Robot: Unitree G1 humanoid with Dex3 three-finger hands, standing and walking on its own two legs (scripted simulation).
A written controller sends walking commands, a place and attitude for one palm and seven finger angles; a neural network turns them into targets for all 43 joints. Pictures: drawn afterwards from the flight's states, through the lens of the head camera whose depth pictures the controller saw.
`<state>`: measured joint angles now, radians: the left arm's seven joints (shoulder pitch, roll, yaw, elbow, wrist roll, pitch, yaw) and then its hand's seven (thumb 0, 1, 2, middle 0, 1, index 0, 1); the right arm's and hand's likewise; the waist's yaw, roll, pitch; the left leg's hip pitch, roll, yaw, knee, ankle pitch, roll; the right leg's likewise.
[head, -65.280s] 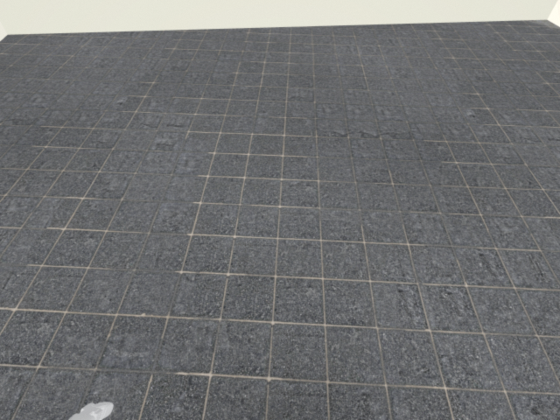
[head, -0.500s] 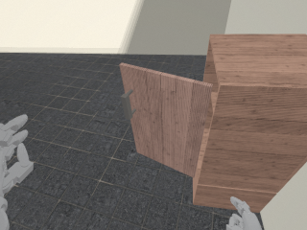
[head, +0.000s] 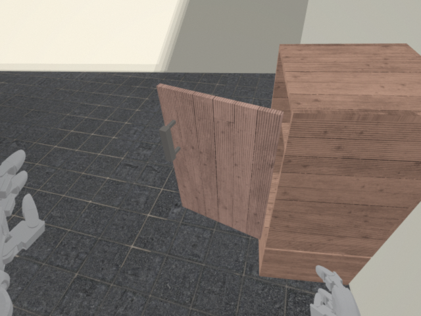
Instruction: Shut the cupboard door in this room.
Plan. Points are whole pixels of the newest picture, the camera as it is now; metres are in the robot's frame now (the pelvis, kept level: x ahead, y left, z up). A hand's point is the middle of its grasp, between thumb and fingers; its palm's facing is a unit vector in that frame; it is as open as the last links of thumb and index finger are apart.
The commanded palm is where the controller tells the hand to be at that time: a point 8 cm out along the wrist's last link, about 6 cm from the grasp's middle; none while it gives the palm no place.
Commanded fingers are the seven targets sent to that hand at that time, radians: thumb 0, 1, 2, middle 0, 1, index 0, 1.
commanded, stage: step back with the hand held close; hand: left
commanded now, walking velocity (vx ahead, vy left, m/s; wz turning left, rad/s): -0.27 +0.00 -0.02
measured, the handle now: (171, 140) +0.63 +0.20 -0.04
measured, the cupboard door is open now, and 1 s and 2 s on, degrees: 69 69 69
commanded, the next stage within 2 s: stop stepping back and stand still in 1.40 s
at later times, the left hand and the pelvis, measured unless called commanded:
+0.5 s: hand (15, 247) +0.16 +0.29 +0.16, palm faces +0.38 -0.79 -0.48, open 7.4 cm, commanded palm +0.10 +0.33 +0.17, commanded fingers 0.00 0.90 0.90 -0.20 -0.30 -0.20 -0.30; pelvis -0.04 +0.03 -0.01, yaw -1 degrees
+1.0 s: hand out of the picture +0.10 +0.29 +0.16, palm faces +0.42 -0.78 -0.47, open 7.4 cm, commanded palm +0.03 +0.33 +0.17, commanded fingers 0.00 0.90 0.90 -0.20 -0.30 -0.20 -0.30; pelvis -0.11 +0.02 -0.02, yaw +1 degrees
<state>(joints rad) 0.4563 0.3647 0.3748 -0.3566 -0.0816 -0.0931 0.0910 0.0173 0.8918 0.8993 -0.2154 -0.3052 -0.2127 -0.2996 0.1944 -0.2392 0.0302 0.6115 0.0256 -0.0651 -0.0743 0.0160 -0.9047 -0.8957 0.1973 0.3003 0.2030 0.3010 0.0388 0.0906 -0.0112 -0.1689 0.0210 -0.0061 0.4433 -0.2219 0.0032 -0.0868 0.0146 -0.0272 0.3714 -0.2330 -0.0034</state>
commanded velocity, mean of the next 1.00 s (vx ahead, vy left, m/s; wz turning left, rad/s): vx -0.31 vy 0.00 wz -0.01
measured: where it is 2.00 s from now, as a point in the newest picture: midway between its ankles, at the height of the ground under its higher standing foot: outside the picture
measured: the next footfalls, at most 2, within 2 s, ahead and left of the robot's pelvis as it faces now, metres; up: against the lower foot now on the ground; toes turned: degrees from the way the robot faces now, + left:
right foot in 1.02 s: -0.07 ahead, -0.11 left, +0.00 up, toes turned +8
right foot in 1.54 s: -0.20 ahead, -0.11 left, +0.00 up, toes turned +5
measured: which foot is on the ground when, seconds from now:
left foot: down 0.00-1.00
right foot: down 0.00-0.94, up 0.96-1.00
